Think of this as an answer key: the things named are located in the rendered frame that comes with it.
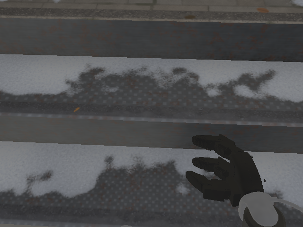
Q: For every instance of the robot right hand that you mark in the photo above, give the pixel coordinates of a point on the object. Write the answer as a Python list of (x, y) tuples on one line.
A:
[(239, 177)]

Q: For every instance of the right robot forearm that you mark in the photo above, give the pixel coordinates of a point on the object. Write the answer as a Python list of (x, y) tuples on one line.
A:
[(257, 210)]

